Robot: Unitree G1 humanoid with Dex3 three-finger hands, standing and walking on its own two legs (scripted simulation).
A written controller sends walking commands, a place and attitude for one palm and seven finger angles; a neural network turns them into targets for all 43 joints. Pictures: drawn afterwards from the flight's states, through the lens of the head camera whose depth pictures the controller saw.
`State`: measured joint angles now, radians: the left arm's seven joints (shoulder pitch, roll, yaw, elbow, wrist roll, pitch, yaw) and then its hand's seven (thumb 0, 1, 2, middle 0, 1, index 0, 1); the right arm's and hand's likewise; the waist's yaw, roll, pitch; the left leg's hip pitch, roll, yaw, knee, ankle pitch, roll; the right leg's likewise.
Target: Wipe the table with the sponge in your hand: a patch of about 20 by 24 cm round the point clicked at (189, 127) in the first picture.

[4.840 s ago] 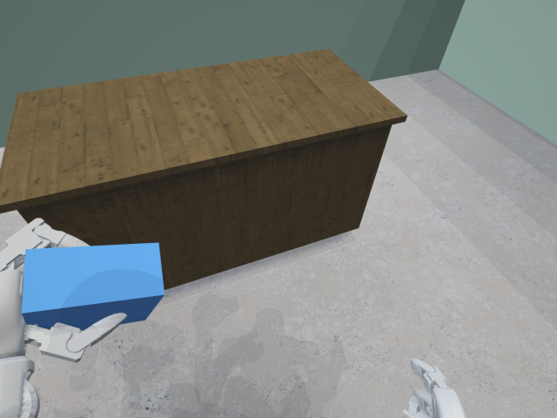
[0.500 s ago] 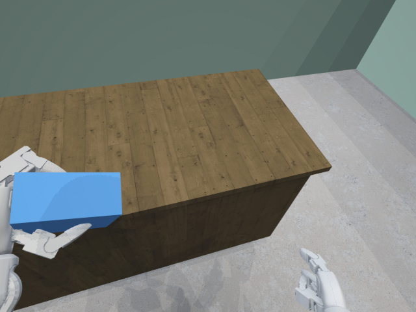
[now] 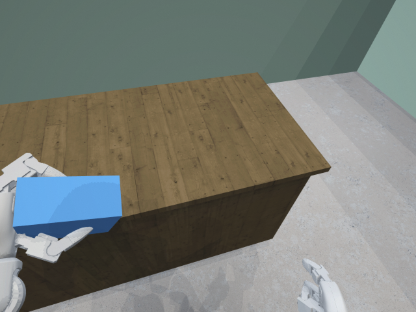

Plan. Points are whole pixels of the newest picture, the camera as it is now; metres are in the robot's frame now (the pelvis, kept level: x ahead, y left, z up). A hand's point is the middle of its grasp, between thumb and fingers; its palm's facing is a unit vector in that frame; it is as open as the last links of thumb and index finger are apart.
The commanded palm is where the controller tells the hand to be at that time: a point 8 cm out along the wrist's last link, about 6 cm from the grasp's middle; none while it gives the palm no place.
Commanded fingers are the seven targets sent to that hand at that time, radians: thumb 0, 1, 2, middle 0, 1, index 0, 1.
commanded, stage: look again from close up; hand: left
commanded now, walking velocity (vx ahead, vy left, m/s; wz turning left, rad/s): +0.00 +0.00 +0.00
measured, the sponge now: (85, 208) +0.23 +0.21 +0.13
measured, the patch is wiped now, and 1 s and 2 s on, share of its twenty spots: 0.00 0.00 0.00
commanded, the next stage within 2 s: shuffle to correct the standing spot in 0.06 s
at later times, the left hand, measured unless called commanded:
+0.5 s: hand (61, 197) +0.23 +0.25 +0.15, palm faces +0.39 -0.84 -0.37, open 9.9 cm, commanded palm +0.18 +0.28 +0.17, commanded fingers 0.00 0.10 1.30 -1.20 -1.60 -1.20 -1.60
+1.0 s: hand (62, 183) +0.25 +0.25 +0.15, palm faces +0.37 -0.84 -0.40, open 9.9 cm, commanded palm +0.21 +0.29 +0.17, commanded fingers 0.00 0.10 1.30 -1.20 -1.60 -1.20 -1.60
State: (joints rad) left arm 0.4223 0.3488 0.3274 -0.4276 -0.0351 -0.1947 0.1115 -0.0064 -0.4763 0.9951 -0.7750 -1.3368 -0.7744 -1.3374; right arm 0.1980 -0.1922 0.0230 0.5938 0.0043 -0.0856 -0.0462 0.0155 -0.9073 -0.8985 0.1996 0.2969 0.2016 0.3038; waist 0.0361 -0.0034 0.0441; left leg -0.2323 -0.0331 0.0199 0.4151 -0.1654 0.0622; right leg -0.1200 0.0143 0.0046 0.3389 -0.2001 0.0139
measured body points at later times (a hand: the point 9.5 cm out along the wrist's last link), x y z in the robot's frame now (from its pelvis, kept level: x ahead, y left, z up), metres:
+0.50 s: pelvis +0.02 +0.00 -0.01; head +0.02 +0.01 +0.44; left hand +0.21 +0.29 +0.17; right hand +0.19 -0.23 -0.08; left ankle +0.04 +0.07 -0.74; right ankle -0.01 -0.13 -0.74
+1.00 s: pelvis +0.04 +0.01 -0.02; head +0.05 +0.02 +0.43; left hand +0.23 +0.30 +0.18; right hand +0.20 -0.23 -0.10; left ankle +0.04 +0.07 -0.74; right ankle -0.01 -0.13 -0.74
